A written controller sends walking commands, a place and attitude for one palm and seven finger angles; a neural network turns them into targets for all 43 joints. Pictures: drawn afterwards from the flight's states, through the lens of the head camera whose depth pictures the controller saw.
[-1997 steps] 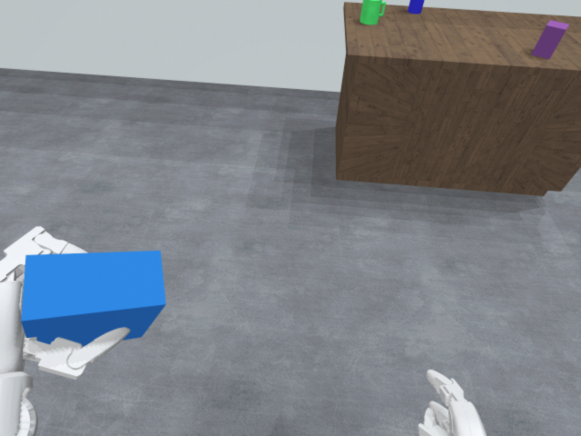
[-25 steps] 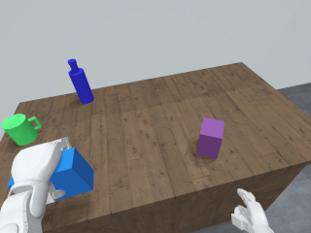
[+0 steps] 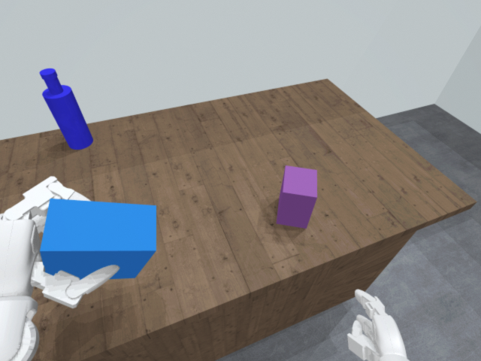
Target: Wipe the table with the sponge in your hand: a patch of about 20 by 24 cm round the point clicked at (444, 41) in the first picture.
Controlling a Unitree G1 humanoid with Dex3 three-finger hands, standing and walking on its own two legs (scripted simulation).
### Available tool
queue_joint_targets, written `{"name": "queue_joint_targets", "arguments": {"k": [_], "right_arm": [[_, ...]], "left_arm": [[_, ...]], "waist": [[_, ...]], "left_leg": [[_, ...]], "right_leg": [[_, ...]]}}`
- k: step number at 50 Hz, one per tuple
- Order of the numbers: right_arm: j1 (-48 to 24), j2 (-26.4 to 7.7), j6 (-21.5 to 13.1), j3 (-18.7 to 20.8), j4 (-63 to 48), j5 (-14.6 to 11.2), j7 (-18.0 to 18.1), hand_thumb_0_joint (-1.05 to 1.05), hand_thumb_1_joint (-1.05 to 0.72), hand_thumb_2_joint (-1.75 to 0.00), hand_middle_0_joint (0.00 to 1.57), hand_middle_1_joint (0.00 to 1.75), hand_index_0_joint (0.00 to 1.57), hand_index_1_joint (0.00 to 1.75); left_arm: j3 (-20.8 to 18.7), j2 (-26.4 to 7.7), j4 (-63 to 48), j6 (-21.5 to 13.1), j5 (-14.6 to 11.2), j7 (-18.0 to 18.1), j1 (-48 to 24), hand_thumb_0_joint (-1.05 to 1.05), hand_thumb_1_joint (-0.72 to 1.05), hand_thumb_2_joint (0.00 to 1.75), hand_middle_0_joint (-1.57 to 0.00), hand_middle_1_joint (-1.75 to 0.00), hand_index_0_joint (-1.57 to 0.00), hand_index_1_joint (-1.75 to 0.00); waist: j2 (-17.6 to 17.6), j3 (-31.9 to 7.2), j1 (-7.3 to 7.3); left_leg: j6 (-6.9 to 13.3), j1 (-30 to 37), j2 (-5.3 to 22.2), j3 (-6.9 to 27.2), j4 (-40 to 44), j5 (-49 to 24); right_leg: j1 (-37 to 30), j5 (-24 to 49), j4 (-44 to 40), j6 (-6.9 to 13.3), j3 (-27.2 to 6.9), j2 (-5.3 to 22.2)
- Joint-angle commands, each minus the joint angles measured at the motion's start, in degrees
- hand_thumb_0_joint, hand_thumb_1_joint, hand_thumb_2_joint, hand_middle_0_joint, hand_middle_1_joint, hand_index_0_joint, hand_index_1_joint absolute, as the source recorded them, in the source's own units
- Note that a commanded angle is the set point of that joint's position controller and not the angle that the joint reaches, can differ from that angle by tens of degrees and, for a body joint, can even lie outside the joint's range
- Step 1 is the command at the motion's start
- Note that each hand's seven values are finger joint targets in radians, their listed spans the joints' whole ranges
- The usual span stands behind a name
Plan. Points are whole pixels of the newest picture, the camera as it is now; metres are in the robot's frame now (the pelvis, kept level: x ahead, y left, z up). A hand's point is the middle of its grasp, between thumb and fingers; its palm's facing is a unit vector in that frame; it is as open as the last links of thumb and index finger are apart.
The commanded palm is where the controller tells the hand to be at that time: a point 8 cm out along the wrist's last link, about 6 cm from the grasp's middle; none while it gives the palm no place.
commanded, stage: step back with the hand held close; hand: left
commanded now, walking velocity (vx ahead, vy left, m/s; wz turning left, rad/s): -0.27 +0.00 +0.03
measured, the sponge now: (114, 245) +0.23 +0.19 +0.14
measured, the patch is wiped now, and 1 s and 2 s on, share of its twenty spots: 1.00 1.00 1.00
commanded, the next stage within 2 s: stop stepping back and stand still in 1.52 s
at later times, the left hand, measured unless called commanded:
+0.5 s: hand (16, 290) +0.15 +0.25 +0.17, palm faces +0.46 -0.82 -0.36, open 10.0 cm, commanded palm +0.10 +0.29 +0.19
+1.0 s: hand (11, 326) +0.12 +0.24 +0.16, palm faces +0.45 -0.81 -0.37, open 10.0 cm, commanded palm +0.06 +0.28 +0.19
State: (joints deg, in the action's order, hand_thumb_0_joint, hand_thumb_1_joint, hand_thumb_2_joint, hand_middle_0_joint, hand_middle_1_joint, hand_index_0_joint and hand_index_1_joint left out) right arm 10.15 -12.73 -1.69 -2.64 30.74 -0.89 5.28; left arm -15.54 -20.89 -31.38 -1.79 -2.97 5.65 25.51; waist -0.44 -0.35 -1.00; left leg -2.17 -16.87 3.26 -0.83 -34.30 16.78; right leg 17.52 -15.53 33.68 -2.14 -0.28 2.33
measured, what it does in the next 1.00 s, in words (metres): shifts its weight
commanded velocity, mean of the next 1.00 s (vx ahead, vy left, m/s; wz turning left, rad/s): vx -0.33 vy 0.00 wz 0.00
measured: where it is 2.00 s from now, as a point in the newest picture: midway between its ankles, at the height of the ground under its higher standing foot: outside the picture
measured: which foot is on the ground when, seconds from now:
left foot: down 0.00-1.00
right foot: down 0.00-1.00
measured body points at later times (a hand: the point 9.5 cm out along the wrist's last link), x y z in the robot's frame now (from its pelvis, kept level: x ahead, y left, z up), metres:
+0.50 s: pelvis -0.05 +0.01 -0.02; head -0.05 +0.02 +0.43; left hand +0.12 +0.29 +0.19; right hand +0.13 -0.21 -0.09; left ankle +0.01 +0.14 -0.73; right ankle +0.02 -0.14 -0.73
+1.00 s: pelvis -0.09 +0.00 -0.02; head -0.06 +0.02 +0.43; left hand +0.09 +0.29 +0.18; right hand +0.09 -0.24 -0.09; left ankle +0.01 +0.14 -0.72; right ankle +0.02 -0.14 -0.73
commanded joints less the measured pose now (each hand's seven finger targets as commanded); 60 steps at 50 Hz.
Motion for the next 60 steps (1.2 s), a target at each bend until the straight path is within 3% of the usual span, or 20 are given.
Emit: {"name": "queue_joint_targets", "arguments": {"k": [1, 6, 11, 18, 22, 23, 27, 32, 33, 35, 38, 40, 47, 48, 49, 52, 53, 54, 58, 60], "right_arm": [[-3.9, -6.6, -1.6, 3.8, -8.5, -0.3, 0.0, 0.00, -0.90, -0.90, 0.20, 0.30, 0.20, 0.30], [-4.1, -7.2, -2.2, 4.2, -9.3, -0.5, -0.2, 0.00, -0.90, -0.90, 0.20, 0.30, 0.20, 0.30], [-3.9, -7.5, -4.6, 3.8, -9.0, -0.3, 0.2, 0.00, -0.90, -0.90, 0.20, 0.30, 0.20, 0.30], [-3.2, -8.3, -6.8, 4.0, -8.0, 0.3, 0.9, 0.00, -0.90, -0.90, 0.20, 0.30, 0.20, 0.30], [-2.5, -7.6, -7.1, 3.9, -7.3, 0.3, 0.7, 0.00, -0.90, -0.90, 0.20, 0.30, 0.20, 0.30], [-3.0, -8.2, -7.1, 4.1, -7.5, 0.5, 0.8, 0.00, -0.90, -0.90, 0.20, 0.30, 0.20, 0.30], [-2.9, -7.2, -6.8, 3.8, -7.4, 0.6, 0.4, 0.00, -0.90, -0.90, 0.20, 0.30, 0.20, 0.30], [-3.1, -6.8, -5.8, 4.2, -7.3, 1.0, 0.0, 0.00, -0.90, -0.90, 0.20, 0.30, 0.20, 0.30], [-3.4, -7.3, -5.6, 4.5, -7.4, 1.0, 0.0, 0.00, -0.90, -0.90, 0.20, 0.30, 0.20, 0.30], [-3.8, -7.1, -5.5, 4.6, -8.2, 0.9, -0.1, 0.00, -0.90, -0.90, 0.20, 0.30, 0.20, 0.30], [-4.0, -7.9, -5.6, 5.1, -8.5, 0.9, 0.0, 0.00, -0.90, -0.90, 0.20, 0.30, 0.20, 0.30], [-3.7, -7.7, -6.0, 5.1, -8.8, 1.0, 0.0, 0.00, -0.90, -0.90, 0.20, 0.30, 0.20, 0.30], [-2.2, -7.2, -7.0, 5.2, -7.2, 1.4, -0.2, 0.00, -0.90, -0.90, 0.20, 0.30, 0.20, 0.30], [-2.4, -7.4, -6.9, 5.2, -7.1, 1.5, -0.1, 0.00, -0.90, -0.90, 0.20, 0.30, 0.20, 0.30], [-2.2, -6.7, -6.9, 4.8, -6.8, 1.7, -0.2, 0.00, -0.90, -0.90, 0.20, 0.30, 0.20, 0.30], [-2.0, -6.7, -6.9, 4.9, -6.5, 1.7, -0.3, 0.00, -0.90, -0.90, 0.20, 0.30, 0.20, 0.30], [-2.1, -7.2, -6.8, 5.1, -6.3, 1.9, -0.2, 0.00, -0.90, -0.90, 0.20, 0.30, 0.20, 0.30], [-1.9, -6.6, -6.7, 4.9, -6.3, 1.9, -0.3, 0.00, -0.90, -0.90, 0.20, 0.30, 0.20, 0.30], [-2.0, -7.6, -7.0, 5.3, -7.0, 1.7, -0.2, 0.00, -0.90, -0.90, 0.20, 0.30, 0.20, 0.30], [-1.9, -7.3, -7.3, 5.3, -7.4, 1.6, -0.3, 0.00, -0.90, -0.90, 0.20, 0.30, 0.20, 0.30]], "left_arm": [[-11.0, -10.2, -11.5, -6.8, -2.2, 2.8, 0.6, 0.00, 0.10, 1.30, -1.20, -1.60, -1.20, -1.60], [-12.0, -10.6, -12.3, -8.8, -2.0, 3.0, 1.4, 0.00, 0.10, 1.30, -1.20, -1.60, -1.20, -1.60], [-11.1, -10.4, -14.8, -10.4, -1.1, 3.7, -1.5, 0.00, 0.10, 1.30, -1.20, -1.60, -1.20, -1.60], [-12.3, -11.8, -15.6, -11.4, -0.1, 4.6, -5.1, 0.00, 0.10, 1.30, -1.20, -1.60, -1.20, -1.60], [-10.7, -9.4, -12.7, -11.5, -0.2, 4.5, -6.0, 0.00, 0.10, 1.30, -1.20, -1.60, -1.20, -1.60], [-11.4, -10.6, -14.1, -11.6, -0.1, 4.4, -6.6, 0.00, 0.10, 1.30, -1.20, -1.60, -1.20, -1.60], [-10.3, -9.3, -11.6, -11.5, -0.2, 4.3, -5.5, 0.00, 0.10, 1.30, -1.20, -1.60, -1.20, -1.60], [-10.9, -10.0, -12.9, -11.7, -0.3, 4.5, -4.2, 0.00, 0.10, 1.30, -1.20, -1.60, -1.20, -1.60], [-12.3, -11.8, -15.0, -11.9, -0.1, 4.7, -4.2, 0.00, 0.10, 1.30, -1.20, -1.60, -1.20, -1.60], [-11.5, -10.2, -15.8, -12.2, -0.2, 4.8, -2.7, 0.00, 0.10, 1.30, -1.20, -1.60, -1.20, -1.60], [-13.5, -12.1, -17.6, -12.8, 0.2, 5.5, -1.9, 0.00, 0.10, 1.30, -1.20, -1.60, -1.20, -1.60], [-12.5, -9.9, -17.1, -13.2, 0.5, 5.5, -0.8, 0.00, 0.10, 1.30, -1.20, -1.60, -1.20, -1.60], [-11.9, -9.7, -17.0, -13.7, 0.6, 5.8, -2.1, 0.00, 0.10, 1.30, -1.20, -1.60, -1.20, -1.60], [-13.3, -11.6, -18.2, -13.6, 0.7, 6.0, -2.2, 0.00, 0.10, 1.30, -1.20, -1.60, -1.20, -1.60], [-11.4, -9.4, -18.1, -13.5, 0.5, 5.9, -1.9, 0.00, 0.10, 1.30, -1.20, -1.60, -1.20, -1.60], [-11.7, -9.8, -17.5, -13.2, 0.4, 6.1, -1.8, 0.00, 0.10, 1.30, -1.20, -1.60, -1.20, -1.60], [-13.2, -11.4, -18.1, -13.2, 0.5, 6.4, -1.6, 0.00, 0.10, 1.30, -1.20, -1.60, -1.20, -1.60], [-11.7, -9.5, -18.5, -13.3, 0.3, 6.3, -0.9, 0.00, 0.10, 1.30, -1.20, -1.60, -1.20, -1.60], [-13.7, -10.7, -18.2, -13.7, 0.4, 6.6, -0.5, 0.00, 0.10, 1.30, -1.20, -1.60, -1.20, -1.60], [-12.5, -8.9, -17.9, -13.9, 0.4, 6.4, -1.2, 0.00, 0.10, 1.30, -1.20, -1.60, -1.20, -1.60]], "waist": [[3.4, -9.9, 0.55], [6.1, -8.8, 0.48], [7.3, -5.8, 0.90], [6.8, -5.1, 1.26], [3.5, -4.8, 1.45], [6.1, -4.9, 1.59], [0.0, -4.9, 1.55], [-3.0, -6.9, 1.78], [-0.8, -7.2, 1.93], [1.4, -8.2, 1.64], [5.4, -6.5, 1.67], [7.7, -7.0, 1.48], [2.0, -7.0, 1.94], [2.1, -7.3, 1.93], [2.1, -7.6, 2.05], [-0.9, -7.7, 1.99], [1.4, -7.8, 2.03], [2.5, -8.7, 2.12], [6.1, -8.0, 1.98], [6.9, -7.4, 1.96]], "left_leg": [[3.9, 0.2, 5.3, 4.4, 2.5, -14.7], [4.4, -5.2, 6.0, 7.0, 5.6, -5.7], [4.7, -11.3, 5.1, 7.4, 6.9, 12.6], [5.0, -12.9, 5.0, 9.2, 7.2, 20.9], [4.7, -12.5, 4.2, 7.5, 3.9, 19.8], [4.7, -11.8, 4.4, 8.4, 5.2, 19.5], [4.2, -11.2, 2.9, 6.1, 0.7, 17.4], [3.7, -9.3, 2.7, 5.7, -1.7, 11.5], [3.8, -8.7, 3.3, 6.8, -0.2, 10.8], [4.3, -9.7, 4.2, 7.4, 1.9, 10.5], [4.8, -13.7, 5.1, 8.9, 5.3, 17.9], [5.5, -16.7, 6.4, 9.9, 7.5, 19.3], [4.0, -14.7, 4.0, 7.0, 0.5, 18.6], [3.8, -13.3, 3.9, 6.9, 0.4, 17.8], [3.9, -12.8, 3.9, 7.0, 0.1, 17.0], [3.7, -12.9, 3.4, 6.7, -1.5, 18.4], [3.7, -12.2, 3.7, 7.2, -0.8, 17.9], [4.1, -12.2, 4.3, 8.0, 0.4, 17.7], [5.1, -16.7, 6.5, 10.2, 5.4, 22.2], [5.5, -19.4, 7.3, 9.6, 6.0, 24.2]], "right_leg": [[-0.1, 19.5, 0.0, 2.2, -1.1, 5.5], [0.8, 9.9, 2.0, 1.8, 0.6, 3.2], [2.6, 2.8, 1.2, 2.2, -0.2, 2.9], [5.7, -5.8, 0.8, 2.4, -1.3, 2.6], [7.7, -6.1, -1.1, 2.7, -2.8, 3.7], [7.7, -5.7, -0.6, 2.8, -2.8, 3.6], [9.2, -5.5, -3.8, 3.5, -5.4, 5.5], [8.5, 2.0, -5.1, 4.6, -8.6, 8.3], [7.9, 3.0, -4.1, 4.5, -7.9, 8.0], [6.5, 3.5, -1.6, 3.6, -5.8, 6.4], [6.1, -3.2, -0.6, 3.1, -4.8, 4.8], [3.2, -2.1, 3.3, 2.2, -2.1, 2.6], [7.9, -3.5, -2.3, 4.1, -6.9, 6.5], [8.6, -2.9, -2.6, 4.4, -7.4, 7.1], [8.6, -2.0, -2.5, 4.4, -6.9, 7.1], [9.5, -4.5, -4.1, 4.7, -8.2, 7.9], [9.9, -4.0, -3.8, 5.0, -8.5, 8.0], [8.9, -2.9, -2.2, 4.5, -6.7, 7.1], [6.5, -5.8, 2.3, 3.2, -4.2, 3.9], [5.2, -6.6, 4.5, 2.7, -3.1, 2.8]]}}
